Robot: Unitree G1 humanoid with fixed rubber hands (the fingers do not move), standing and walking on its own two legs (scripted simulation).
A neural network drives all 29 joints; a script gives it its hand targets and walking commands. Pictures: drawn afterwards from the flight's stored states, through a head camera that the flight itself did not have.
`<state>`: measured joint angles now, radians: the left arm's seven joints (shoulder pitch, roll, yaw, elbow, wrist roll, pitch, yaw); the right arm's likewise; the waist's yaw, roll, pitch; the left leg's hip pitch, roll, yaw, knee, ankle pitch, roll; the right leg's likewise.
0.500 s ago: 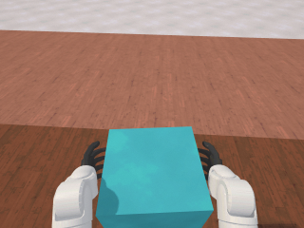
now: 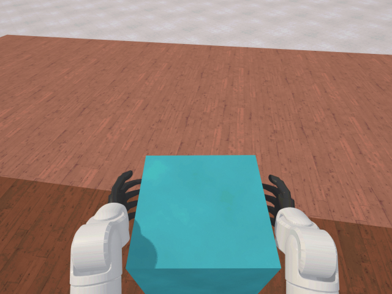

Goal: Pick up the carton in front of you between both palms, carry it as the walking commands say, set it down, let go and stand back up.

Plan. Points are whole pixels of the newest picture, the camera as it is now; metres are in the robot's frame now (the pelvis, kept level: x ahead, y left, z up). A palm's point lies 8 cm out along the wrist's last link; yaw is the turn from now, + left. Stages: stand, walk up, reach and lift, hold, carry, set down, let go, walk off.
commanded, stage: carry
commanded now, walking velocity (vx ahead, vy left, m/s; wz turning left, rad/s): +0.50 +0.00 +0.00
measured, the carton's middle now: (200, 232) +0.26 +0.01 +0.02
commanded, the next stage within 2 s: none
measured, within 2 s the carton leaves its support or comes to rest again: neither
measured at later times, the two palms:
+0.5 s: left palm (149, 102) +0.60 +0.16 +0.09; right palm (257, 104) +0.59 -0.14 +0.10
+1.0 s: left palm (172, 43) +0.97 +0.13 +0.11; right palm (250, 45) +0.97 -0.17 +0.11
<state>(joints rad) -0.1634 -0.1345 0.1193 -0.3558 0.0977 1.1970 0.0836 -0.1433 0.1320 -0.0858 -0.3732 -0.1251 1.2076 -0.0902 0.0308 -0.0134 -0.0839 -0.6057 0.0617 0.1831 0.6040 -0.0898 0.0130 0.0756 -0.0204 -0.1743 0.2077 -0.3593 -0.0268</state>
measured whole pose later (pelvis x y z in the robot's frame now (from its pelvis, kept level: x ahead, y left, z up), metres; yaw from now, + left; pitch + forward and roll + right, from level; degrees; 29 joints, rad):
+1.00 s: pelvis +0.67 -0.02 +0.00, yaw -1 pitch +4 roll +1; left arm -0.32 -0.12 0.15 -0.27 0.10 1.16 0.10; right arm -0.31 0.10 -0.14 -0.29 -0.09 1.18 -0.10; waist 0.02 0.01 -0.04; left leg -0.60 0.09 0.13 0.63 -0.08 0.03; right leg -0.03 -0.02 -0.20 0.29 -0.32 -0.03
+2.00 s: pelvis +1.34 +0.00 -0.06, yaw -2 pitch +5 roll +0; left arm -0.62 -0.04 0.23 0.00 0.05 1.15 0.12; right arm -0.59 0.06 -0.22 -0.06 -0.09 1.18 -0.13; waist 0.06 0.01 0.00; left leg -0.54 -0.02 0.12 0.46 0.09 0.07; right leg -0.10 0.05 -0.10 0.55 -0.43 -0.07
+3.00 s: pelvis +1.94 -0.02 -0.11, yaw -2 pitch +5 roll +0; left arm -0.63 -0.04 0.21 0.05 0.04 1.16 0.13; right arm -0.60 0.03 -0.22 0.00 -0.07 1.19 -0.13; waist 0.06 0.01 -0.04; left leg -0.58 0.00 0.09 0.51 0.06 0.06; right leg -0.11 0.06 -0.08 0.53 -0.42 -0.08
